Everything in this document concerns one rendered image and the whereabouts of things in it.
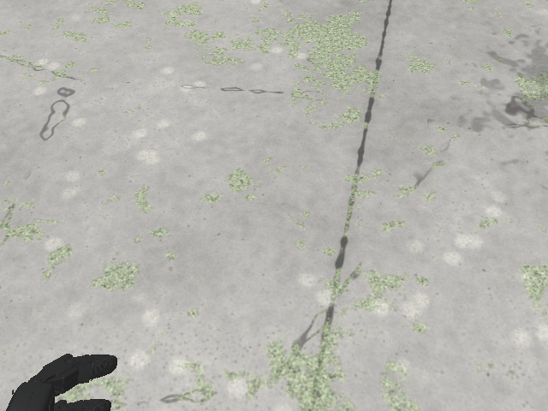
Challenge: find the left robot hand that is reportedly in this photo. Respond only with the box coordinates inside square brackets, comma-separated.
[6, 354, 117, 411]

